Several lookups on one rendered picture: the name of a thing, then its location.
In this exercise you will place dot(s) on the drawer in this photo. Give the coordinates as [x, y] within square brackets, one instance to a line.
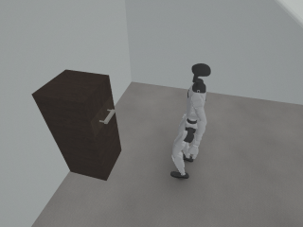
[101, 115]

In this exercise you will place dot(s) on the cabinet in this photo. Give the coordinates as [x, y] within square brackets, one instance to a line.
[68, 104]

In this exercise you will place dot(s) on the robot torso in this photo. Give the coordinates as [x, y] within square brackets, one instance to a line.
[191, 120]

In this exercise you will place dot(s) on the robot left forearm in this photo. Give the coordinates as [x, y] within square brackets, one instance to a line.
[198, 134]

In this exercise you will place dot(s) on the handle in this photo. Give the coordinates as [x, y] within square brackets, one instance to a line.
[109, 116]
[112, 131]

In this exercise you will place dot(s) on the left robot upper arm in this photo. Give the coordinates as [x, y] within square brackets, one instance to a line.
[198, 105]

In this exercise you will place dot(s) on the robot right foot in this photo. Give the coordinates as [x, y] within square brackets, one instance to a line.
[187, 159]

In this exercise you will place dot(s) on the left robot hand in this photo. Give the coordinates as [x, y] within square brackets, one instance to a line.
[192, 150]

